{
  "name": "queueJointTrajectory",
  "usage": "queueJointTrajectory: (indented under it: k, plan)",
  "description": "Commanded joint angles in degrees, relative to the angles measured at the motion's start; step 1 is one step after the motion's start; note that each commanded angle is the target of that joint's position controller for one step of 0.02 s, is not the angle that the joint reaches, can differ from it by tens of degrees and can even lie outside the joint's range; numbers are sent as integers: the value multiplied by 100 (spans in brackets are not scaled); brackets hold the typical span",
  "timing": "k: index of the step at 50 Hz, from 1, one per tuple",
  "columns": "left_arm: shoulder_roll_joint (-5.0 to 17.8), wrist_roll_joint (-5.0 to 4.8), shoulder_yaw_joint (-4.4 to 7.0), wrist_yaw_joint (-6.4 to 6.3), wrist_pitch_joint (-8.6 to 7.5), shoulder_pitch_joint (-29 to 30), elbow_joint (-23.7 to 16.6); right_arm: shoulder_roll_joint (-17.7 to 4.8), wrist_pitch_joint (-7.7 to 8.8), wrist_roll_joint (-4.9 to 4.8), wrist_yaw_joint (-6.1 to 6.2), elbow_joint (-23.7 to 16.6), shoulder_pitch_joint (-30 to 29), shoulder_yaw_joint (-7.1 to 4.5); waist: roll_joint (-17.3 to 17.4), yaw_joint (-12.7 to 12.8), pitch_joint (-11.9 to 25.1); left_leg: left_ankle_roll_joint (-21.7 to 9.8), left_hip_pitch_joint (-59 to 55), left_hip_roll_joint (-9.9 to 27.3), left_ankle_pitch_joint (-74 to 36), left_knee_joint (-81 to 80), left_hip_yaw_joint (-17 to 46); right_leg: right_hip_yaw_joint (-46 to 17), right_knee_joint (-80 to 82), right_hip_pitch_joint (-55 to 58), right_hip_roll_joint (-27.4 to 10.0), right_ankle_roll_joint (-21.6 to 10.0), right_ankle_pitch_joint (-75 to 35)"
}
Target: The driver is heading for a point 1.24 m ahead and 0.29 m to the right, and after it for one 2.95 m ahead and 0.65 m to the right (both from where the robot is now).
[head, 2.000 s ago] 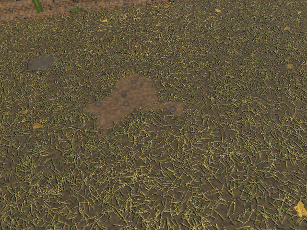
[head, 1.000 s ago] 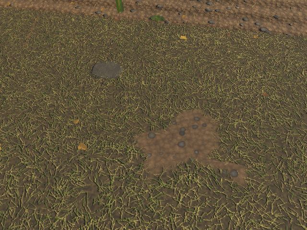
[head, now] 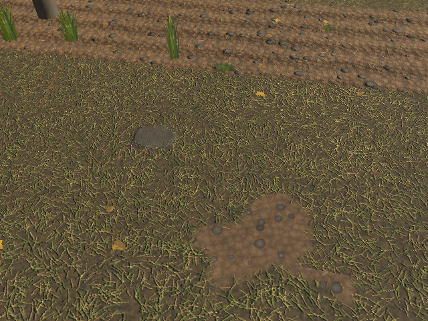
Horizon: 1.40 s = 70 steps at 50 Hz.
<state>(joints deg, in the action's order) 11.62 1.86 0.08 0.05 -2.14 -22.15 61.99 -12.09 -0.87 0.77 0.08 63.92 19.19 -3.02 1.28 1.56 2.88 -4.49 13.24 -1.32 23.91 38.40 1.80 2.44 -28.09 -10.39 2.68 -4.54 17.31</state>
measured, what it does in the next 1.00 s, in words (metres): goes down, turning right: left foot 0.15 m lower, then right foot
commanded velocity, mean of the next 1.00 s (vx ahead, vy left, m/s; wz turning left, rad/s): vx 0.47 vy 0.00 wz -0.23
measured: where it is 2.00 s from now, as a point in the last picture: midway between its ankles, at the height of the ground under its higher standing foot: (263, 225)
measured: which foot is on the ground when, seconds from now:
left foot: up 0.00-0.50, down 0.52-0.98, up 1.00-1.00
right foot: down 0.00-0.52, up 0.54-0.94, down 0.96-1.00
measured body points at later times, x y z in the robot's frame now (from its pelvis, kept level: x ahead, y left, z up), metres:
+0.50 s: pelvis +0.29 +0.06 -0.10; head +0.33 +0.07 +0.35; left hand +0.15 +0.28 -0.24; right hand +0.51 -0.17 -0.20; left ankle +0.44 +0.15 -0.84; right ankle -0.02 -0.07 -0.72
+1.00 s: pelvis +0.56 +0.04 -0.17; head +0.58 +0.02 +0.28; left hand +0.80 +0.22 -0.28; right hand +0.48 -0.20 -0.33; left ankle +0.43 +0.16 -0.84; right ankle +0.63 -0.03 -0.89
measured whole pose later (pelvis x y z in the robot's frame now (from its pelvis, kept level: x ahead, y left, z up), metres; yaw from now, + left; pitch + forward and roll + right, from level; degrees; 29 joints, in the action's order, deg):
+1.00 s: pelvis +0.56 +0.04 -0.17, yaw -16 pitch -1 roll +1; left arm 12.3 1.9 3.3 2.1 -1.6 -2.6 48.5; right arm -12.2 2.5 1.1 0.7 56.1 21.7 -3.0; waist 1.4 -0.8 -3.9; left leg -0.6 6.6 4.7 28.2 52.2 -13.6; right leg 6.9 -38.1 -25.4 3.2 -9.9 12.5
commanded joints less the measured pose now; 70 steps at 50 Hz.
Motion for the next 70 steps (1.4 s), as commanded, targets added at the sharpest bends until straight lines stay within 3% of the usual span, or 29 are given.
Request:
queueJointTrajectory:
  k: [1,6,9,13,18,21,23,25,26,27,28,29,30,32,33,35,39,44,47,48,49,50,52,53,55,57,62,63,70]
  plan:
    - [817,-26,198,-15,-102,-812,-44,-473,253,34,-79,-690,-896,-69,-617,92,-1402,-143,2763,295,-220,1413,88,-3304,2440,754,-2113,-1014,1956]
    - [584,-133,205,-111,-303,-928,-124,-379,252,110,-239,-702,-1127,-63,-379,-47,-989,243,2684,451,-1487,1242,-210,-1611,2392,1268,-1503,-712,-845]
    - [562,-44,220,-136,-359,-1307,-51,-414,200,120,-268,-769,-1427,-92,-522,60,-764,304,2994,429,-2170,1611,-317,-1197,1927,1504,-1485,-772,-1919]
    - [509,4,217,-181,-541,-1279,94,-610,397,111,-239,-1339,-2557,-173,-719,223,-1413,378,3796,651,-3174,352,-28,-1098,1797,1712,-1347,-666,-1680]
    - [502,-31,180,-116,-572,-678,-52,-408,380,52,-353,-1533,-2510,-87,-474,274,-1271,-27,1599,559,-5091,-866,-420,-568,1106,281,-1034,-484,-1161]
    - [540,135,157,-187,-424,-1148,91,-473,401,80,-321,-1697,-2764,-71,-266,682,-1279,-37,1666,553,-4864,-1533,-484,-651,48,1085,-926,-416,-1437]
    - [688,253,173,-274,-321,-1281,145,-540,498,111,-204,-1470,-2006,-90,-170,436,-951,42,1091,511,-4844,-2188,-480,-815,-1471,1609,-745,-452,-2324]
    - [779,56,247,-337,-200,-1126,186,-889,574,229,-87,-754,117,-238,176,-577,-37,104,-1412,681,-5627,-2753,-505,-724,-4530,706,-439,-392,-2241]
    - [527,-87,286,-333,-182,-1091,142,-1304,604,258,-123,-470,744,-335,1000,-656,324,60,-2923,1377,-7139,-1873,-17,-524,-6608,-947,264,-241,2130]
    - [310,-472,288,-409,-223,-2197,127,-1494,645,238,-195,-469,1242,-308,1477,-113,1423,-93,-5060,2615,-10603,672,569,-946,-7659,-2701,152,-136,3189]
    - [547,-581,289,-456,-260,-1954,118,-1324,561,64,-262,-602,1317,-313,1139,-552,2197,-586,-5489,3059,-9654,492,1260,-959,-7770,-3475,-126,-87,2526]
    - [670,-415,297,-420,-192,-1224,-21,-1134,528,120,-200,-811,844,-310,839,-713,1924,-975,-4526,2962,-5402,-539,1583,-691,-7236,-3901,-495,-53,1728]
    - [648,-158,337,-332,-116,-591,-110,-739,537,252,-81,-917,458,-216,466,-617,1245,-902,-3178,2692,-3586,-1223,1650,-492,-7034,-3703,-634,22,1227]
    - [564,143,418,-67,-8,64,-391,-719,672,162,70,-959,64,-155,443,-273,384,-719,-1162,2486,-3380,-1692,1228,-542,-5847,-2911,-845,38,48]
    - [314,76,387,26,92,350,-535,-562,745,99,68,-836,24,-103,214,-18,-266,-569,-107,2162,-3470,-2031,655,-548,-4906,-2595,-940,135,-145]
    - [-27,93,304,136,170,519,-714,-546,817,73,67,-831,-53,-109,453,149,-491,-605,413,1899,-3438,-2288,192,-349,-4136,-2328,-880,171,-679]
    - [30,2,224,245,128,1097,-1072,-475,787,23,58,-992,-255,-85,427,228,-524,-450,449,1643,-3920,-2387,-729,22,-2120,-1642,-762,-121,-1743]
    - [233,36,272,299,169,1907,-1465,-739,567,52,127,-823,505,-145,124,-80,-785,-338,-1042,1861,-4445,-2034,-1104,455,-1294,-1949,-445,-500,-853]
    - [478,12,426,248,97,1079,-1282,-1023,427,84,151,-862,576,-199,75,252,-244,-190,-1393,1780,-5924,-261,-1485,648,-750,-712,146,-756,-238]
    - [700,49,541,189,38,213,-1044,-1062,376,55,139,-949,475,-197,-123,677,185,6,-744,1596,-5314,1225,-1682,205,-153,511,76,-979,-248]
    - [1352,80,712,100,46,-221,-1020,-590,366,-18,73,-1274,538,-105,-1054,631,777,279,1022,932,-1790,3471,-1785,-2238,296,1949,-1523,-1573,181]
    - [1738,-129,770,119,126,-170,-1124,-684,407,-8,-17,-1695,94,-136,-1385,508,1066,440,2714,-114,854,4473,-625,-4971,1382,2668,-2355,-2176,541]
    - [1266,-158,658,26,170,281,-1060,-841,509,-28,-11,-1826,-605,-145,-291,304,-434,339,3273,585,-126,3807,-79,-3358,1440,1447,-2075,-1687,3]
    - [1054,-142,602,-20,150,530,-1077,-780,526,-28,14,-1726,-467,-148,38,8,-629,370,2756,730,-369,3293,-72,-2800,1505,744,-1730,-1401,-628]
    - [869,-208,528,-57,0,783,-1149,-665,336,140,21,-1614,-186,-130,-171,-326,-536,507,1885,848,-601,2572,-23,-2016,1568,74,-1234,-1133,-1593]
    - [1033,-242,568,-27,-134,677,-1134,-626,196,137,6,-1686,-344,-145,-210,-405,-472,628,1558,683,-867,1998,-166,-1672,1576,-168,-945,-1112,-2298]
    - [1190,-218,623,12,-118,179,-1134,-552,137,176,-31,-2081,-1284,-63,-427,-61,-348,678,1753,458,-1946,1065,-270,-1605,1456,116,-781,-929,-3209]
    - [1198,-106,631,22,-138,89,-1185,-635,160,178,-55,-1979,-1136,-88,-504,-7,-112,582,1799,458,-2498,1536,-245,-1702,1345,326,-907,-960,-3257]
    - [1275,6,677,-135,-157,-1170,-1020,-1175,341,170,-130,-2472,-2313,-229,-640,559,-628,485,4406,698,-1990,1167,584,-2958,554,2698,-1422,-1319,-2443]
Keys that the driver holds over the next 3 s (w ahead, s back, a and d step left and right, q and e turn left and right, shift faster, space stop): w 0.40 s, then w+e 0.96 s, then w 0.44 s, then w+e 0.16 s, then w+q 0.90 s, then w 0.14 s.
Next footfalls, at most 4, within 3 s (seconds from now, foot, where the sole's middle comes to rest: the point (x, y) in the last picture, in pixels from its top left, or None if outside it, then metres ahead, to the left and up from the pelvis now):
0.52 left None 0.45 0.16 -0.92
0.96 right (248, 315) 0.67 -0.04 -0.92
1.68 left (238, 223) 1.18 -0.01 -1.07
2.18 right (298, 208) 1.27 -0.30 -1.07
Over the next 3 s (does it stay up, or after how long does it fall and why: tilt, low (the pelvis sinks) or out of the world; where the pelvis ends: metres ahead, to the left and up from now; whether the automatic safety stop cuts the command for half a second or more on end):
stays up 1.60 -0.27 -0.28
